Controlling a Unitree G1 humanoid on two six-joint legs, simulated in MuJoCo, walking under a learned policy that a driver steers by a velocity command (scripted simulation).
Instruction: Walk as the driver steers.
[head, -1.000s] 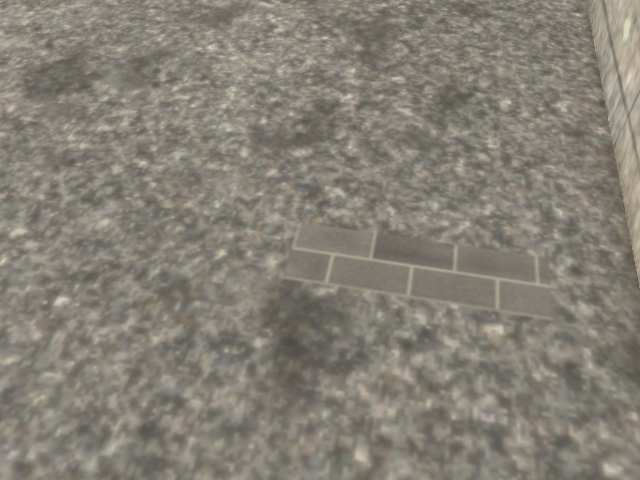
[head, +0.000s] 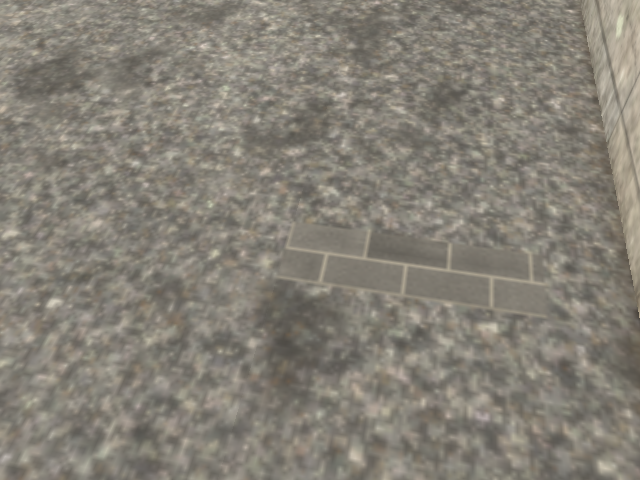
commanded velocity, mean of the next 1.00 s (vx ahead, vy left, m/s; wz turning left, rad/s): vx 0.24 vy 0.00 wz -0.12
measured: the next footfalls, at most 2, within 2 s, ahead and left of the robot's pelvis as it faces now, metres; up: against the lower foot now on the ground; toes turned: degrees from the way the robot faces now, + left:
right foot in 0.80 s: +0.42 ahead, -0.13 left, +0.00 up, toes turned -12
left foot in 1.20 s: +0.42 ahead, +0.09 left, +0.00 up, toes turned -8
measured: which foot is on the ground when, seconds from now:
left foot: down 0.00-0.82, up 0.84-1.00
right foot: down 0.00-0.36, up 0.38-0.78, down 0.80-1.00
